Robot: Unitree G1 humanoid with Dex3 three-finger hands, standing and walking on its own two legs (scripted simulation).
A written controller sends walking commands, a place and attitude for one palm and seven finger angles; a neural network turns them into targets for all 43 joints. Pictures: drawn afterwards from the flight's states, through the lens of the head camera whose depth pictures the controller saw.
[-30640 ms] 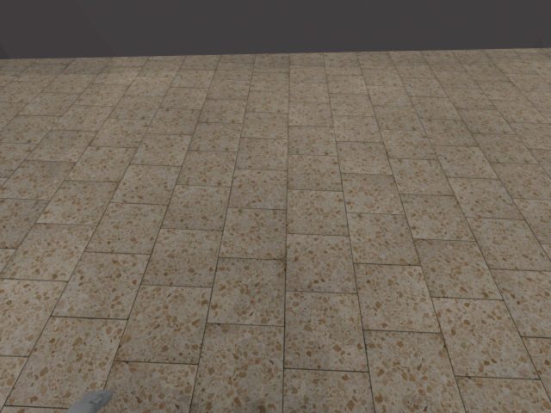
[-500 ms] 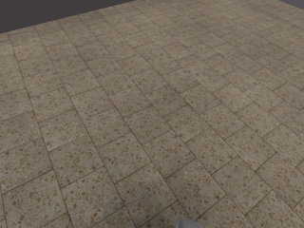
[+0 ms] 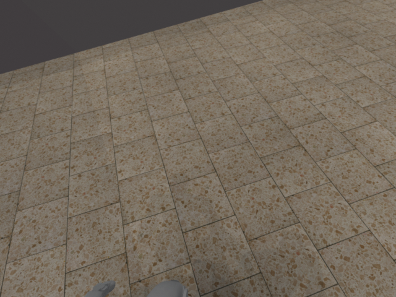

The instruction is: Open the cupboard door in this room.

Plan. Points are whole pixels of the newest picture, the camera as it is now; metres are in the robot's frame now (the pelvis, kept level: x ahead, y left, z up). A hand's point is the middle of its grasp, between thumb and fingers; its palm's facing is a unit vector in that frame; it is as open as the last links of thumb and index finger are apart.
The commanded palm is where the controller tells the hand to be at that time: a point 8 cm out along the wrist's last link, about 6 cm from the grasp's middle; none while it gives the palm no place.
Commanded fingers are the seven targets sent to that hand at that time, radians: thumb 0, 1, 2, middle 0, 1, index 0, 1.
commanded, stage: turn to face it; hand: left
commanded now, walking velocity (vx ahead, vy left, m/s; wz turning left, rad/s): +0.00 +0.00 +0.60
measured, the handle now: out of the picture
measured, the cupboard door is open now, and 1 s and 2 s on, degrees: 0 0 0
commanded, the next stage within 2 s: none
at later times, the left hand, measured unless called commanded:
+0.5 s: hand out of the picture -0.07 +0.28 -0.19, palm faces +0.36 -0.90 -0.25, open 7.4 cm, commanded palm none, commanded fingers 0.00 0.90 0.90 -0.20 -0.30 -0.20 -0.30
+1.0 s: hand out of the picture +0.05 +0.28 -0.14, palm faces +0.51 -0.82 -0.28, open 7.4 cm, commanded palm none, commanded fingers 0.00 0.90 0.90 -0.20 -0.30 -0.20 -0.30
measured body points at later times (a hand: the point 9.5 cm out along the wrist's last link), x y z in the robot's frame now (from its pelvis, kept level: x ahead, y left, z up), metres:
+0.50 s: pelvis -0.01 +0.07 -0.01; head +0.03 +0.12 +0.44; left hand -0.09 +0.33 -0.17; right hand +0.21 -0.13 -0.12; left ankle -0.06 +0.14 -0.74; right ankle -0.01 -0.10 -0.66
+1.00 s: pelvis +0.01 +0.03 -0.01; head +0.06 +0.03 +0.44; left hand +0.02 +0.32 -0.12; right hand +0.15 -0.19 -0.17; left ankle -0.06 +0.13 -0.72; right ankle +0.09 -0.07 -0.74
